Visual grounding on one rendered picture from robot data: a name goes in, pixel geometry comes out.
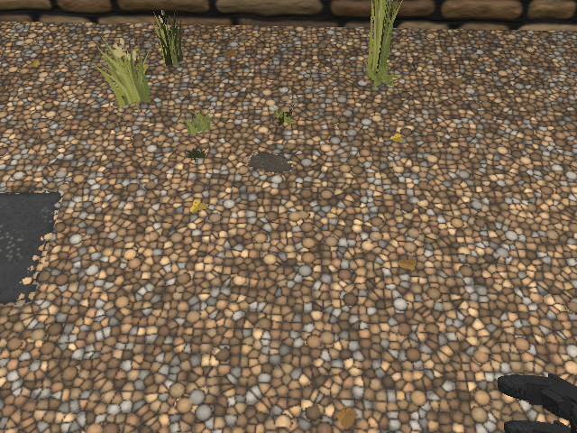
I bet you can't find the right robot hand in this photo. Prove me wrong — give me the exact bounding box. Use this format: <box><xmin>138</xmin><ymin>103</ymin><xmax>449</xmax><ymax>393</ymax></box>
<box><xmin>498</xmin><ymin>373</ymin><xmax>577</xmax><ymax>433</ymax></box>

